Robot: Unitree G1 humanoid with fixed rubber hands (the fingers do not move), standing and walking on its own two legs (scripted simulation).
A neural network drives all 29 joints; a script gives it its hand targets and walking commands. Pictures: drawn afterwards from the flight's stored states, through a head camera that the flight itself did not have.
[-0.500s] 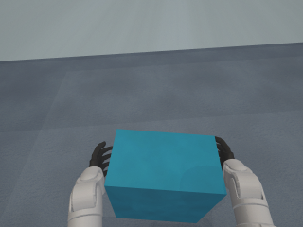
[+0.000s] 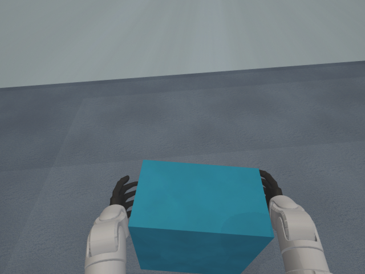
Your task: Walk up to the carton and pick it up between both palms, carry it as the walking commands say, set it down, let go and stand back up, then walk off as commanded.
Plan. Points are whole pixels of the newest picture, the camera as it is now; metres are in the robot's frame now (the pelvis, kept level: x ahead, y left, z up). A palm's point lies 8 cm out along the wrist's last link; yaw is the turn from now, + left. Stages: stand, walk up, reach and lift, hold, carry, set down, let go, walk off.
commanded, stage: hold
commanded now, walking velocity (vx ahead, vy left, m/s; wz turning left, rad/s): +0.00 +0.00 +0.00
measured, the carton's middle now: (194, 223) +0.26 +0.00 -0.03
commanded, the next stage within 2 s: carry in 0.24 s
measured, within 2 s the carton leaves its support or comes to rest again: neither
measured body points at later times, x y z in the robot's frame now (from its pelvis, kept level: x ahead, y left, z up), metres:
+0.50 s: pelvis -0.01 -0.02 -0.04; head -0.10 -0.04 +0.40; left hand +0.28 +0.14 +0.05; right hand +0.27 -0.20 +0.03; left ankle +0.02 +0.10 -0.74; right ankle +0.03 -0.13 -0.74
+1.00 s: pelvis -0.07 -0.06 -0.04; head -0.08 -0.06 +0.41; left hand +0.30 -0.09 +0.06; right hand +0.12 -0.38 +0.05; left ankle +0.01 +0.09 -0.73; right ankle -0.04 -0.16 -0.74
